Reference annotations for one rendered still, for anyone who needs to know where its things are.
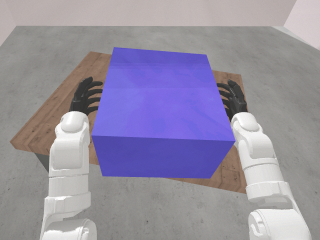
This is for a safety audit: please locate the left robot hand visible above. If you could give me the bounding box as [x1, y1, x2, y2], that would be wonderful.
[69, 76, 103, 116]

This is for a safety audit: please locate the robot right upper arm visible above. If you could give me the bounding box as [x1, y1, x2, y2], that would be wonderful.
[248, 208, 311, 240]

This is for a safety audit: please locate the robot left upper arm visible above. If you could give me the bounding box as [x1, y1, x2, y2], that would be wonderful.
[42, 218, 97, 240]

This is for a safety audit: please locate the left robot forearm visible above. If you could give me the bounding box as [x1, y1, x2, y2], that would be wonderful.
[39, 111, 91, 240]

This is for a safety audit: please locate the right robot forearm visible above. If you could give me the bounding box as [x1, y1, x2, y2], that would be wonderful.
[230, 112, 312, 240]

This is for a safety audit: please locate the right robot hand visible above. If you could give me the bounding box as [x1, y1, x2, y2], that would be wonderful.
[216, 79, 248, 122]

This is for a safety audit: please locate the carton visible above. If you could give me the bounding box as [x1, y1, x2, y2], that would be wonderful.
[91, 47, 236, 179]

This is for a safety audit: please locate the table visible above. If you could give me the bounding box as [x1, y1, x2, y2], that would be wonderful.
[10, 51, 249, 194]

